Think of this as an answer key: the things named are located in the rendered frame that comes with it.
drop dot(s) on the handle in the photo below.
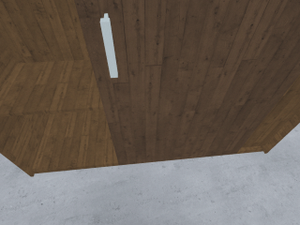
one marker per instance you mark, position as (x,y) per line
(107,34)

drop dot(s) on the wardrobe door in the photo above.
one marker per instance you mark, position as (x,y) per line
(278,117)
(195,78)

